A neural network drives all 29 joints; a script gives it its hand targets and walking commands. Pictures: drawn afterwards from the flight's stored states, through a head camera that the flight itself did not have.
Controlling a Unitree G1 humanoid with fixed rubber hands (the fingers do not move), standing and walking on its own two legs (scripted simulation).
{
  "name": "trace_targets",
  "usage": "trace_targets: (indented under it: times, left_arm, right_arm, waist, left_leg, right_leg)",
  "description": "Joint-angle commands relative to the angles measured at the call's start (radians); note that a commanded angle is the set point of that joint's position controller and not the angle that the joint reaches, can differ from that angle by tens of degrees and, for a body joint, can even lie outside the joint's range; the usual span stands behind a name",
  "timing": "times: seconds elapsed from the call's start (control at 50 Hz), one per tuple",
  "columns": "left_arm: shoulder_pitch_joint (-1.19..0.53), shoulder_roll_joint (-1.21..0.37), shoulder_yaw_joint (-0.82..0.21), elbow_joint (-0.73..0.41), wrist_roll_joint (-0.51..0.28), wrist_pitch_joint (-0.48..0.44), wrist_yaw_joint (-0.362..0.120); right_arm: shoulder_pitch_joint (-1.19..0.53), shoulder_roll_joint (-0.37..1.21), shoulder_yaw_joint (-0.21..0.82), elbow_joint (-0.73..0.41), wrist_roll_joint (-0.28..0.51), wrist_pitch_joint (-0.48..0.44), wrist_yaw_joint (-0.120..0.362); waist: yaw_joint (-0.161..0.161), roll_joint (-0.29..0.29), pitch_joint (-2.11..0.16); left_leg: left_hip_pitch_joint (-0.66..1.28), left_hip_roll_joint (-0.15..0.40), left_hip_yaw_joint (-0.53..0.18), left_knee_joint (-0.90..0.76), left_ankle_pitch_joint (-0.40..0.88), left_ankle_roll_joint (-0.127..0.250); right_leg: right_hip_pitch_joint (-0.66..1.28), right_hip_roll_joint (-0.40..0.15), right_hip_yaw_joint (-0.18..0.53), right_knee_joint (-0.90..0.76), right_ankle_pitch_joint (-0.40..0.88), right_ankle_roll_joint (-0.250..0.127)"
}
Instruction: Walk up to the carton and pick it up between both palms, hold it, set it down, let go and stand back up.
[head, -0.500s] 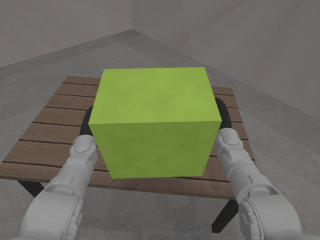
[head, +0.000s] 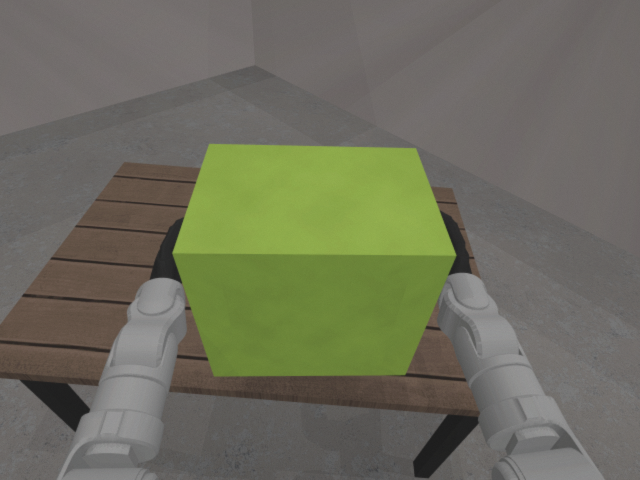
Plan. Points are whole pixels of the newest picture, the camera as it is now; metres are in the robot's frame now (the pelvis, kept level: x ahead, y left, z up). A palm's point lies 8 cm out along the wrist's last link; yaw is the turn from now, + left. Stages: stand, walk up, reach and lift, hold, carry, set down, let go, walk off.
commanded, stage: reach and lift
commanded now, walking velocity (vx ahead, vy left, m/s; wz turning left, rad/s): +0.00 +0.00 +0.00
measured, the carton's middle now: (312, 265) +0.39 +0.01 +0.08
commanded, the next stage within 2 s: hold in 1.18 s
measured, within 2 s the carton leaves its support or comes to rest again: neither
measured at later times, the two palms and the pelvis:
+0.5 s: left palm (160, 268) +0.35 +0.19 +0.12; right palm (459, 265) +0.34 -0.17 +0.13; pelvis +0.00 +0.00 +0.00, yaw +0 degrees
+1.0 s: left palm (161, 257) +0.35 +0.19 +0.13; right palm (464, 254) +0.35 -0.17 +0.14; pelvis -0.01 +0.00 +0.00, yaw +0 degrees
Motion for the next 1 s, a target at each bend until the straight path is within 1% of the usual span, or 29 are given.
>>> trace_targets:
  times: [0.0,0.02,0.04,0.08,0.14,0.18,0.22,0.26,0.3,0.32,0.4,0.42,0.5,0.52,0.56,0.64,0.66,0.68,0.7,0.74,0.76,0.82,0.84,0.86,0.88,0.9,0.92,0.94,0.98]
  left_arm:
    - [-0.757,-0.723,-0.470,-0.493,-0.054,-0.016,-0.170]
    - [-0.754,-0.721,-0.472,-0.519,-0.055,0.000,-0.174]
    - [-0.727,-0.713,-0.458,-0.512,-0.045,0.021,-0.181]
    - [-0.684,-0.690,-0.427,-0.511,-0.018,0.057,-0.195]
    - [-0.613,-0.680,-0.392,-0.505,0.013,0.105,-0.220]
    - [-0.609,-0.667,-0.406,-0.556,0.012,0.125,-0.226]
    - [-0.611,-0.670,-0.403,-0.563,0.019,0.148,-0.232]
    - [-0.620,-0.672,-0.417,-0.574,0.020,0.162,-0.238]
    - [-0.640,-0.675,-0.422,-0.590,0.020,0.169,-0.242]
    - [-0.659,-0.676,-0.442,-0.603,0.010,0.168,-0.240]
    - [-0.691,-0.677,-0.475,-0.636,-0.006,0.172,-0.226]
    - [-0.694,-0.681,-0.467,-0.625,-0.004,0.172,-0.225]
    - [-0.692,-0.684,-0.437,-0.562,0.007,0.182,-0.223]
    - [-0.689,-0.683,-0.427,-0.550,0.016,0.186,-0.223]
    - [-0.686,-0.678,-0.402,-0.524,0.027,0.196,-0.226]
    - [-0.725,-0.680,-0.378,-0.497,0.037,0.201,-0.225]
    - [-0.735,-0.677,-0.371,-0.485,0.046,0.204,-0.226]
    - [-0.736,-0.680,-0.360,-0.481,0.045,0.204,-0.225]
    - [-0.748,-0.686,-0.365,-0.475,0.042,0.202,-0.226]
    - [-0.769,-0.681,-0.368,-0.487,0.036,0.198,-0.222]
    - [-0.778,-0.689,-0.353,-0.465,0.041,0.199,-0.224]
    - [-0.757,-0.683,-0.354,-0.473,0.048,0.198,-0.227]
    - [-0.746,-0.676,-0.350,-0.456,0.051,0.202,-0.229]
    - [-0.761,-0.678,-0.357,-0.480,0.049,0.201,-0.228]
    - [-0.765,-0.678,-0.342,-0.465,0.051,0.202,-0.230]
    - [-0.773,-0.679,-0.346,-0.462,0.050,0.201,-0.231]
    - [-0.785,-0.677,-0.342,-0.461,0.051,0.200,-0.231]
    - [-0.796,-0.677,-0.342,-0.464,0.051,0.201,-0.230]
    - [-0.801,-0.685,-0.357,-0.477,0.051,0.201,-0.227]
  right_arm:
    - [-0.795,0.677,0.494,-0.468,0.065,-0.041,0.142]
    - [-0.783,0.676,0.501,-0.484,0.072,-0.031,0.140]
    - [-0.776,0.657,0.493,-0.484,0.068,-0.020,0.139]
    - [-0.745,0.649,0.488,-0.469,0.075,0.001,0.132]
    - [-0.750,0.636,0.499,-0.508,0.091,0.016,0.124]
    - [-0.741,0.633,0.509,-0.531,0.103,0.026,0.117]
    - [-0.741,0.614,0.489,-0.528,0.096,0.036,0.116]
    - [-0.733,0.597,0.465,-0.518,0.093,0.038,0.121]
    - [-0.748,0.590,0.449,-0.526,0.086,0.041,0.131]
    - [-0.759,0.593,0.449,-0.547,0.081,0.037,0.135]
    - [-0.783,0.589,0.454,-0.572,0.086,0.036,0.137]
    - [-0.791,0.588,0.449,-0.561,0.082,0.035,0.142]
    - [-0.826,0.575,0.429,-0.548,0.068,0.031,0.152]
    - [-0.825,0.572,0.420,-0.529,0.063,0.030,0.153]
    - [-0.827,0.571,0.415,-0.489,0.058,0.034,0.158]
    - [-0.887,0.585,0.394,-0.480,0.052,0.026,0.167]
    - [-0.891,0.586,0.385,-0.447,0.048,0.029,0.168]
    - [-0.901,0.581,0.385,-0.453,0.050,0.023,0.170]
    - [-0.924,0.596,0.386,-0.451,0.050,0.019,0.172]
    - [-0.920,0.600,0.382,-0.443,0.050,0.016,0.173]
    - [-0.925,0.596,0.370,-0.419,0.044,0.017,0.173]
    - [-0.927,0.598,0.380,-0.425,0.047,0.010,0.169]
    - [-0.920,0.592,0.378,-0.420,0.051,0.012,0.165]
    - [-0.914,0.599,0.377,-0.419,0.054,0.014,0.163]
    - [-0.924,0.603,0.377,-0.419,0.053,0.014,0.162]
    - [-0.938,0.602,0.367,-0.413,0.045,0.013,0.162]
    - [-0.928,0.599,0.355,-0.394,0.045,0.013,0.165]
    - [-0.932,0.600,0.353,-0.391,0.043,0.013,0.167]
    - [-0.932,0.602,0.355,-0.398,0.046,0.010,0.167]
  waist:
    - [-0.004,0.072,-0.510]
    - [-0.006,0.068,-0.503]
    - [-0.005,0.078,-0.466]
    - [-0.006,0.057,-0.412]
    - [0.010,0.037,-0.390]
    - [-0.004,0.047,-0.390]
    - [-0.012,0.056,-0.358]
    - [-0.027,0.081,-0.345]
    - [-0.031,0.084,-0.346]
    - [-0.039,0.087,-0.370]
    - [-0.047,0.092,-0.410]
    - [-0.045,0.106,-0.396]
    - [-0.036,0.087,-0.393]
    - [-0.029,0.098,-0.382]
    - [-0.024,0.080,-0.360]
    - [-0.019,0.071,-0.382]
    - [-0.019,0.070,-0.363]
    - [-0.010,0.060,-0.384]
    - [-0.018,0.058,-0.390]
    - [-0.016,0.064,-0.411]
    - [-0.017,0.057,-0.388]
    - [-0.019,0.063,-0.429]
    - [-0.019,0.065,-0.408]
    - [-0.026,0.063,-0.416]
    - [-0.021,0.053,-0.398]
    - [-0.029,0.055,-0.400]
    - [-0.031,0.067,-0.385]
    - [-0.029,0.059,-0.384]
    - [-0.032,0.078,-0.398]
  left_leg:
    - [0.341,-0.085,-0.070,0.032,0.432,-0.036]
    - [0.337,-0.084,-0.070,0.028,0.416,-0.034]
    - [0.331,-0.083,-0.070,0.018,0.394,-0.033]
    - [0.324,-0.084,-0.066,0.016,0.410,-0.030]
    - [0.318,-0.086,-0.055,0.012,0.421,-0.024]
    - [0.332,-0.090,-0.053,0.018,0.445,-0.031]
    - [0.335,-0.089,-0.050,0.014,0.448,-0.036]
    - [0.367,-0.083,-0.048,0.015,0.451,-0.046]
    - [0.380,-0.077,-0.046,0.014,0.435,-0.047]
    - [0.380,-0.080,-0.049,0.017,0.427,-0.049]
    - [0.383,-0.079,-0.052,0.017,0.417,-0.046]
    - [0.384,-0.077,-0.050,0.015,0.406,-0.047]
    - [0.373,-0.070,-0.055,0.003,0.363,-0.040]
    - [0.370,-0.075,-0.045,-0.002,0.348,-0.042]
    - [0.362,-0.071,-0.044,-0.013,0.319,-0.033]
    - [0.358,-0.075,-0.037,-0.025,0.281,-0.020]
    - [0.351,-0.073,-0.034,-0.031,0.269,-0.018]
    - [0.353,-0.074,-0.034,-0.031,0.260,-0.014]
    - [0.352,-0.077,-0.026,-0.033,0.256,-0.013]
    - [0.361,-0.075,-0.028,-0.033,0.258,-0.013]
    - [0.349,-0.073,-0.028,-0.035,0.253,-0.012]
    - [0.366,-0.081,-0.026,-0.024,0.299,-0.012]
    - [0.358,-0.080,-0.024,-0.027,0.292,-0.013]
    - [0.358,-0.080,-0.027,-0.027,0.295,-0.014]
    - [0.349,-0.080,-0.025,-0.030,0.279,-0.011]
    - [0.351,-0.078,-0.026,-0.032,0.269,-0.013]
    - [0.348,-0.081,-0.024,-0.035,0.259,-0.014]
    - [0.349,-0.079,-0.026,-0.037,0.253,-0.011]
    - [0.358,-0.079,-0.030,-0.033,0.270,-0.019]
  right_leg:
    - [0.110,0.053,0.090,-0.009,0.341,0.047]
    - [0.114,0.054,0.089,-0.005,0.339,0.049]
    - [0.109,0.050,0.092,-0.013,0.319,0.050]
    - [0.137,0.051,0.093,-0.014,0.366,0.056]
    - [0.189,0.052,0.094,-0.005,0.420,0.066]
    - [0.213,0.054,0.096,0.002,0.465,0.069]
    - [0.198,0.056,0.087,-0.005,0.453,0.063]
    - [0.164,0.060,0.076,-0.016,0.405,0.055]
    - [0.139,0.063,0.070,-0.026,0.355,0.048]
    - [0.135,0.061,0.070,-0.029,0.350,0.048]
    - [0.134,0.060,0.065,-0.025,0.348,0.047]
    - [0.122,0.058,0.065,-0.024,0.329,0.044]
    - [0.114,0.055,0.061,-0.034,0.276,0.039]
    - [0.111,0.054,0.058,-0.038,0.256,0.038]
    - [0.109,0.050,0.056,-0.043,0.236,0.038]
    - [0.103,0.047,0.060,-0.043,0.205,0.038]
    - [0.104,0.045,0.056,-0.044,0.196,0.038]
    - [0.114,0.043,0.055,-0.044,0.194,0.038]
    - [0.112,0.043,0.055,-0.043,0.197,0.041]
    - [0.116,0.045,0.056,-0.039,0.206,0.040]
    - [0.111,0.044,0.054,-0.046,0.206,0.042]
    - [0.147,0.039,0.062,-0.036,0.272,0.045]
    - [0.156,0.038,0.063,-0.037,0.273,0.045]
    - [0.157,0.041,0.060,-0.033,0.272,0.046]
    - [0.152,0.039,0.059,-0.036,0.257,0.051]
    - [0.145,0.039,0.056,-0.040,0.242,0.046]
    - [0.137,0.038,0.056,-0.043,0.223,0.047]
    - [0.133,0.039,0.057,-0.043,0.213,0.045]
    - [0.131,0.040,0.054,-0.042,0.228,0.043]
